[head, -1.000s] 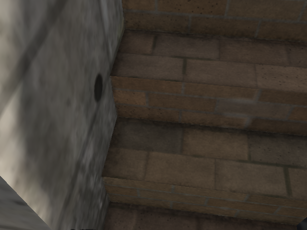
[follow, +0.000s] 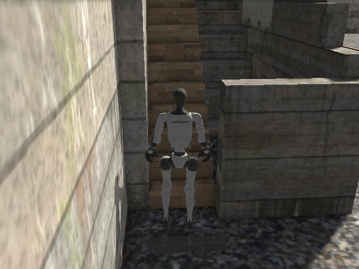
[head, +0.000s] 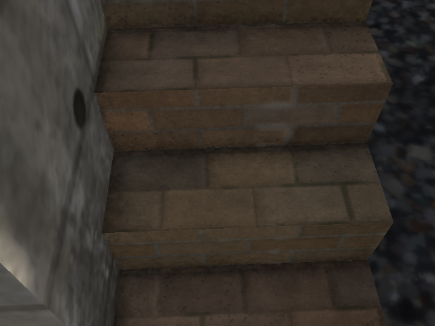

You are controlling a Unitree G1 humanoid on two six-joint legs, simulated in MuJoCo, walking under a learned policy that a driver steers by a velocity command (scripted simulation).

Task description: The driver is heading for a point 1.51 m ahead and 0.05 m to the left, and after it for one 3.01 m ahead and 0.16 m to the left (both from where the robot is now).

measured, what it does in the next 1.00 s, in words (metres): steps on the spot: left foot, then right foot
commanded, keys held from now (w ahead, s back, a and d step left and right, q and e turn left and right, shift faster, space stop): w+e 0.14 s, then w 0.18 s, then w+q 0.68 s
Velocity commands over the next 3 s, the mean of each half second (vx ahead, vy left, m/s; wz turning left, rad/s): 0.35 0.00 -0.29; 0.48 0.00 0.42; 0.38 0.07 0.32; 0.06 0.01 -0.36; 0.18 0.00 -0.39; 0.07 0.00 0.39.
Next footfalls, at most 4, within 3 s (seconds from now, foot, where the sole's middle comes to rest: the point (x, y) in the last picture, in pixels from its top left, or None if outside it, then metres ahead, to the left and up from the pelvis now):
0.10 left None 0.06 0.09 -0.77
0.46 right None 0.09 -0.14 -0.77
0.82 left None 0.07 0.03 -0.77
1.60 left None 0.09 0.15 -0.77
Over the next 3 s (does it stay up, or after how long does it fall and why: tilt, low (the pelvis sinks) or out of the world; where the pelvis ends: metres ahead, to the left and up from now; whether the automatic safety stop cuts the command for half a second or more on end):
stays up -0.03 -0.07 0.00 its command is cut before an obstacle after 1.3 s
